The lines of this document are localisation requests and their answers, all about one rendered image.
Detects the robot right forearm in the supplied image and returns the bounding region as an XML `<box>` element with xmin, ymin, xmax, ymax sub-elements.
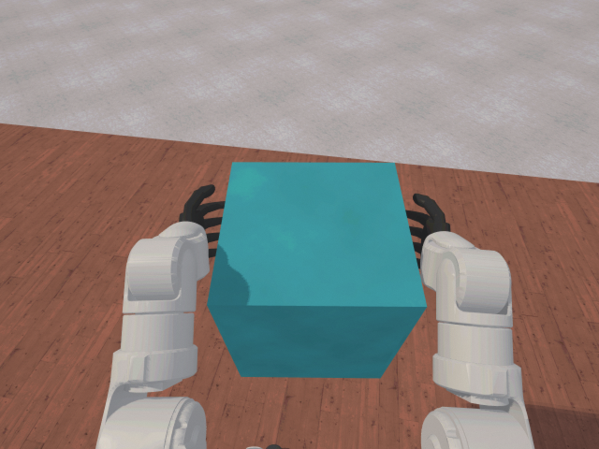
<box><xmin>420</xmin><ymin>231</ymin><xmax>534</xmax><ymax>449</ymax></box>

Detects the robot left forearm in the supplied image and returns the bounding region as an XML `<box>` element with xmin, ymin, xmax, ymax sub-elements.
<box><xmin>95</xmin><ymin>222</ymin><xmax>210</xmax><ymax>449</ymax></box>

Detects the robot left upper arm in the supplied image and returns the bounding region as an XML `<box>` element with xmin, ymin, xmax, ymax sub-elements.
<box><xmin>97</xmin><ymin>397</ymin><xmax>207</xmax><ymax>449</ymax></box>

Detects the robot right upper arm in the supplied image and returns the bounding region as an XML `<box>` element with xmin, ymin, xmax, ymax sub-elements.
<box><xmin>421</xmin><ymin>407</ymin><xmax>533</xmax><ymax>449</ymax></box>

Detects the carton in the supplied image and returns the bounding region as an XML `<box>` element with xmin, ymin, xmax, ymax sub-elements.
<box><xmin>207</xmin><ymin>162</ymin><xmax>427</xmax><ymax>378</ymax></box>

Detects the left robot hand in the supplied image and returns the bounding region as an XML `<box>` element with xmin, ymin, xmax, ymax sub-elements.
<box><xmin>179</xmin><ymin>184</ymin><xmax>225</xmax><ymax>258</ymax></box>

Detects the right robot hand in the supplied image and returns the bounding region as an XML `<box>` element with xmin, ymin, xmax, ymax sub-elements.
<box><xmin>405</xmin><ymin>194</ymin><xmax>450</xmax><ymax>268</ymax></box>

